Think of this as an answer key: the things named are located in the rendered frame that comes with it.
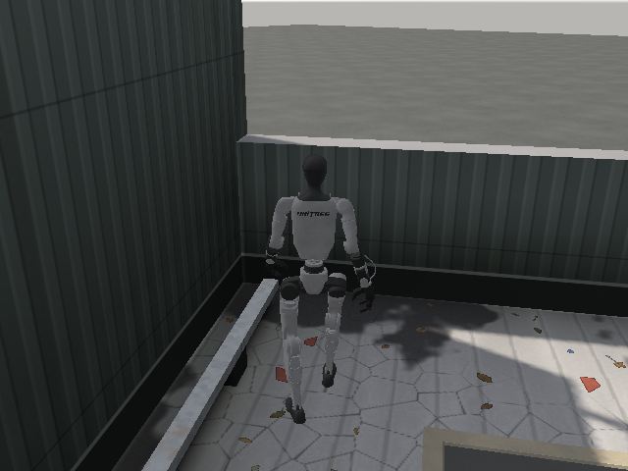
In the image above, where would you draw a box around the robot left hand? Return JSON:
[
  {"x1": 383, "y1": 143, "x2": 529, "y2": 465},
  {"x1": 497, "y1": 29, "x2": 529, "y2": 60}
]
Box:
[{"x1": 265, "y1": 259, "x2": 288, "y2": 278}]

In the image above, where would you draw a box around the robot right hand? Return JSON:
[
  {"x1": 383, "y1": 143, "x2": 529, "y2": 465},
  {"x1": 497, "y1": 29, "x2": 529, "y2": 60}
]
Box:
[{"x1": 352, "y1": 284, "x2": 375, "y2": 313}]

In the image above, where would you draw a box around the left robot upper arm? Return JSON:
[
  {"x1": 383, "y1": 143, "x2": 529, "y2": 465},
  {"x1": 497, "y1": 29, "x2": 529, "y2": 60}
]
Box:
[{"x1": 269, "y1": 196, "x2": 294, "y2": 249}]

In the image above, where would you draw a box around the robot left forearm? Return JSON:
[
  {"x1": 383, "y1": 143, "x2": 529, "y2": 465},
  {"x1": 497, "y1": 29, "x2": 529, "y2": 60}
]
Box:
[{"x1": 265, "y1": 234, "x2": 280, "y2": 264}]

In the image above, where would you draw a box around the left robot foot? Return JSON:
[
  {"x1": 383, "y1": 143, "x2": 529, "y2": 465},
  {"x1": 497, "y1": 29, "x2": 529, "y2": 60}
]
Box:
[{"x1": 285, "y1": 397, "x2": 306, "y2": 424}]

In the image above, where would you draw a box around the right robot upper arm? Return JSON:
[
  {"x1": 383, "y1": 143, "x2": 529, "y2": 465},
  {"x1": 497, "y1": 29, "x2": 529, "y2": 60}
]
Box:
[{"x1": 335, "y1": 197, "x2": 359, "y2": 254}]

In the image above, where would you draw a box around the right robot shin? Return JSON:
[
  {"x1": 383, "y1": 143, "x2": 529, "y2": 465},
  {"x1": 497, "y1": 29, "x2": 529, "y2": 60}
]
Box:
[{"x1": 325, "y1": 313, "x2": 341, "y2": 375}]

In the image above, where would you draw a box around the robot right forearm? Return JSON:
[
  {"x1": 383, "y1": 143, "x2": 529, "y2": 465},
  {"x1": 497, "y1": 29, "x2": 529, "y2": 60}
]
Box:
[{"x1": 350, "y1": 239, "x2": 372, "y2": 288}]

